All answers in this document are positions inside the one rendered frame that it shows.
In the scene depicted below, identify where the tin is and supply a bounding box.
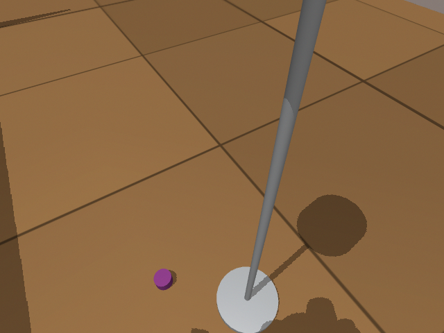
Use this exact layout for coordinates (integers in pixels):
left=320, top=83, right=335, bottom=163
left=153, top=268, right=173, bottom=290

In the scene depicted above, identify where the floor lamp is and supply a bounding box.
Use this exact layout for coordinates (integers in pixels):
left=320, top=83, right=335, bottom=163
left=216, top=0, right=327, bottom=333

